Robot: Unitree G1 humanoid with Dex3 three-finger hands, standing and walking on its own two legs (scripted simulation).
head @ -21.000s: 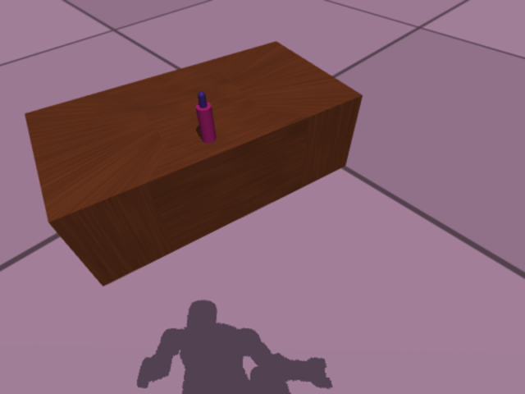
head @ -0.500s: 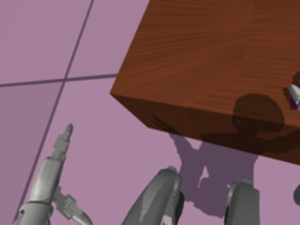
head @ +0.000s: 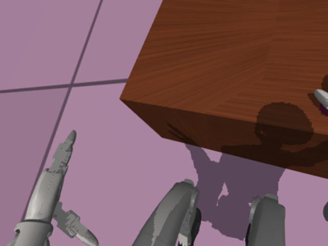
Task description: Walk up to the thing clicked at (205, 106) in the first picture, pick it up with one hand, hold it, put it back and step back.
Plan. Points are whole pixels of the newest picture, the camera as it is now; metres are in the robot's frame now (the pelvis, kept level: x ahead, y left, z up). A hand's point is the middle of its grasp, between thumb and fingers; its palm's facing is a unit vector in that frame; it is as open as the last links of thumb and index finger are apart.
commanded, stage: open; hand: right
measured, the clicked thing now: out of the picture +0.51 -0.25 -0.02
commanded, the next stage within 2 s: withdraw in 0.26 s
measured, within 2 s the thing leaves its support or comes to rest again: rests again in 1.04 s
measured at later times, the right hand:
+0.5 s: hand out of the picture +0.51 -0.25 -0.04, palm faces +0.28 +0.96 +0.01, open 12.8 cm
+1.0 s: hand out of the picture +0.50 -0.35 +0.08, palm faces +0.37 +0.92 -0.16, open 16.3 cm
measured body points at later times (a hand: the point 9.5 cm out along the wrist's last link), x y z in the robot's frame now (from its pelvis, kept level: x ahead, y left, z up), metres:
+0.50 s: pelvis +0.00 +0.00 +0.00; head +0.18 -0.10 +0.40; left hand +0.18 +0.25 +0.13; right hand +0.49 -0.30 -0.04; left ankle +0.05 +0.14 -0.54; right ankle +0.07 -0.12 -0.54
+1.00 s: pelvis +0.02 -0.02 +0.08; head +0.17 -0.09 +0.50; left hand +0.20 +0.24 +0.12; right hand +0.48 -0.40 +0.09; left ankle +0.05 +0.14 -0.54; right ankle +0.07 -0.12 -0.54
